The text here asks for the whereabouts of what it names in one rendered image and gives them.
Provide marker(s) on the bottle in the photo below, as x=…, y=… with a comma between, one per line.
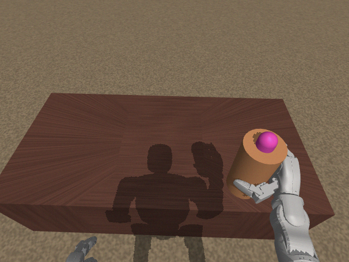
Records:
x=260, y=154

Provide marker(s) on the left robot hand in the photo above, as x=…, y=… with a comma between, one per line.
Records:
x=81, y=251

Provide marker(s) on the right robot arm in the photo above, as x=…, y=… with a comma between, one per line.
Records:
x=290, y=223

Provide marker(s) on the right robot hand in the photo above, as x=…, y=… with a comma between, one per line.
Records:
x=286, y=179

